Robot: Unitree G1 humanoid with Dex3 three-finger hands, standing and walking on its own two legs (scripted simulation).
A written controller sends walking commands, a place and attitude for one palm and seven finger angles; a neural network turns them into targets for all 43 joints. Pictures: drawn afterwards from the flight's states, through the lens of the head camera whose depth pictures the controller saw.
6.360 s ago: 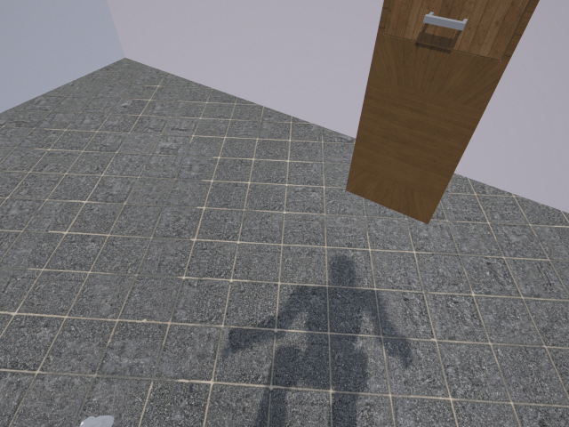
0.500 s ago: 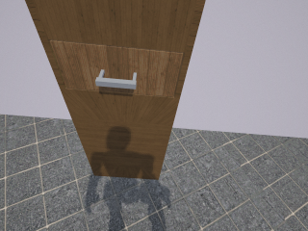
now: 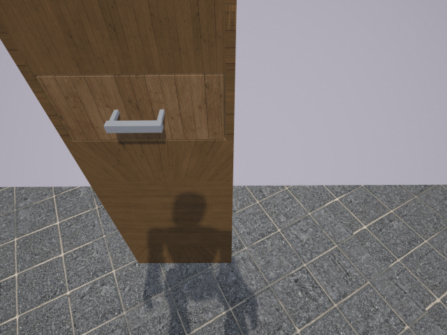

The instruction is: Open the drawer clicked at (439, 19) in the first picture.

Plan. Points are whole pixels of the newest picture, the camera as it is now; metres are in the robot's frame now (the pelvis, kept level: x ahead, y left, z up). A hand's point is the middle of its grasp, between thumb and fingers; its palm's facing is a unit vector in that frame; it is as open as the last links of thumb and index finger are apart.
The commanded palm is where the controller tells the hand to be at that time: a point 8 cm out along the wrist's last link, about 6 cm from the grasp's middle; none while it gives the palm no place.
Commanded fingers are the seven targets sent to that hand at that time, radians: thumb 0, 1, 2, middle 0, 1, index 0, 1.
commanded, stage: come to a stop and stand still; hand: left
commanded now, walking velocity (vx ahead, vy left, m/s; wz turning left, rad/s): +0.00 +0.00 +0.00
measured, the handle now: (136, 120) +0.53 +0.22 +0.10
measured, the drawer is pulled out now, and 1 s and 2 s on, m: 0.00 0.00 0.00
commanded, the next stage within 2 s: look again from close up in 0.16 s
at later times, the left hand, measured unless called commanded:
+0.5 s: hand out of the picture -0.02 +0.19 -0.18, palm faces +0.03 -0.98 -0.18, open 7.4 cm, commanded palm none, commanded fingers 0.00 0.90 0.90 -0.20 -0.30 -0.20 -0.30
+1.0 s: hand out of the picture +0.10 +0.24 -0.12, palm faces -0.11 -0.87 -0.49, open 7.4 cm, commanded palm +0.11 +0.27 -0.04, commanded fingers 0.00 0.74 0.83 -0.21 -0.41 -0.21 -0.41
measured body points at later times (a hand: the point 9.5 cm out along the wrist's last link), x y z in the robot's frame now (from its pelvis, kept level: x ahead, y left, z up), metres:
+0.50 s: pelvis -0.01 +0.03 -0.01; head +0.00 +0.02 +0.44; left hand -0.02 +0.24 -0.17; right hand +0.00 -0.19 -0.17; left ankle -0.04 +0.15 -0.74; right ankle -0.03 -0.07 -0.74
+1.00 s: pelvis -0.01 +0.05 -0.01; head +0.01 +0.03 +0.44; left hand +0.10 +0.29 -0.09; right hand +0.02 -0.19 -0.15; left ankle -0.04 +0.15 -0.74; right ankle -0.03 -0.07 -0.74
